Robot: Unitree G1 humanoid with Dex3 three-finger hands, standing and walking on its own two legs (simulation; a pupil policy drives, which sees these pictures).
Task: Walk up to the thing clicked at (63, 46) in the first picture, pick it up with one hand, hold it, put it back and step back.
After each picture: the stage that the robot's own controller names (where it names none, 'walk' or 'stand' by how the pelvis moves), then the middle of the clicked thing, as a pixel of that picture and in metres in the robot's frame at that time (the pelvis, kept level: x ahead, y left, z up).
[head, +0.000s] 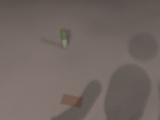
stand; (64, 39) +1.49 +0.19 -0.65
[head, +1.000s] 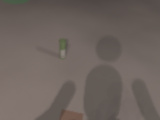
walk; (62, 49) +1.37 +0.12 -0.64
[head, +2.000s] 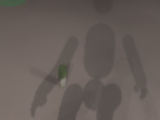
walk; (62, 76) +0.88 +0.12 -0.64
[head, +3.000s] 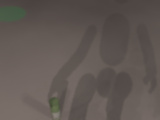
walk; (55, 109) +0.60 +0.18 -0.64
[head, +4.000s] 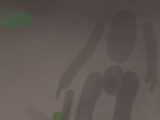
stand; out of the picture +0.50 +0.18 -0.64
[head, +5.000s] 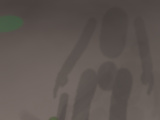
stand; out of the picture +0.47 +0.21 -0.66
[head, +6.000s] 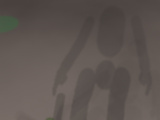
stand; out of the picture +0.47 +0.22 -0.66
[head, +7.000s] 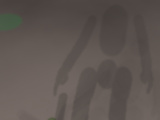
stand; out of the picture +0.46 +0.21 -0.66
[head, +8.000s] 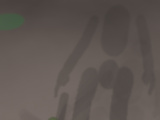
stand; out of the picture +0.46 +0.21 -0.66
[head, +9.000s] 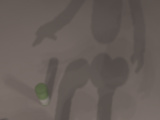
go down; (43, 95) +0.50 +0.20 -0.55
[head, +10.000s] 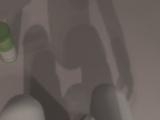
go down; (5, 45) +0.54 +0.25 -0.24
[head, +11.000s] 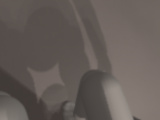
close in; out of the picture +0.53 +0.29 -0.19
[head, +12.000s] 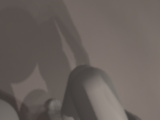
close; out of the picture +0.51 +0.32 -0.17
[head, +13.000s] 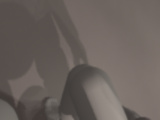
lift; out of the picture +0.47 +0.28 -0.17
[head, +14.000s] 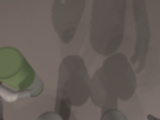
lift; (23, 78) +0.35 +0.18 +0.03
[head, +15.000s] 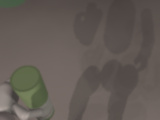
hold; (37, 98) +0.30 +0.15 +0.04
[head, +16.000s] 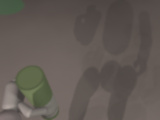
hold; (41, 97) +0.31 +0.14 +0.03
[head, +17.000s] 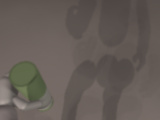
crouch; (36, 91) +0.34 +0.15 +0.00
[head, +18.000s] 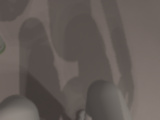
lower; out of the picture +0.50 +0.22 -0.06
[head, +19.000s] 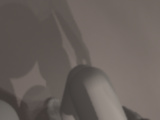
lower; out of the picture +0.46 +0.28 -0.18
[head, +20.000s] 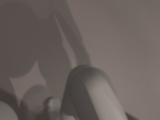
lower; out of the picture +0.47 +0.29 -0.18
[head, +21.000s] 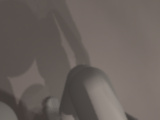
lower; out of the picture +0.47 +0.29 -0.18
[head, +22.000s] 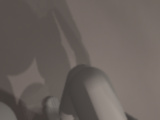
lower; out of the picture +0.47 +0.30 -0.18
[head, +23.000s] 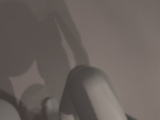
draw back; out of the picture +0.48 +0.27 -0.18
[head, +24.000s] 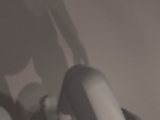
rise; out of the picture +0.47 +0.27 -0.18
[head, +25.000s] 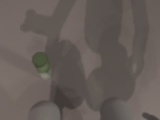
walk; (43, 68) +0.50 +0.18 -0.35
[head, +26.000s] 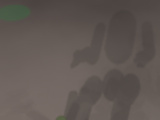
stand; out of the picture +0.44 +0.14 -0.59
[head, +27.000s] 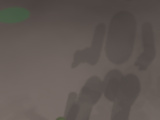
stand; out of the picture +0.44 +0.14 -0.60
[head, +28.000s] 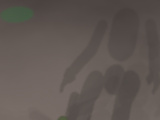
stand; out of the picture +0.44 +0.14 -0.63
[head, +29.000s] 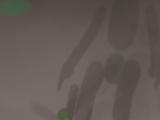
walk; out of the picture +0.46 +0.14 -0.65
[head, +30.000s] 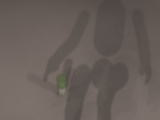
walk; (61, 86) +0.66 +0.11 -0.64
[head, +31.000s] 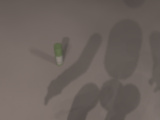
walk; (58, 55) +0.99 +0.21 -0.64
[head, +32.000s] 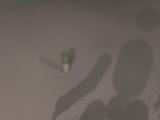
stand; (65, 63) +1.07 +0.16 -0.65
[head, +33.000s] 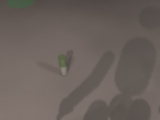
stand; (63, 66) +1.07 +0.19 -0.66
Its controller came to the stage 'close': yes
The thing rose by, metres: 0.69
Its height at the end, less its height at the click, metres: +0.00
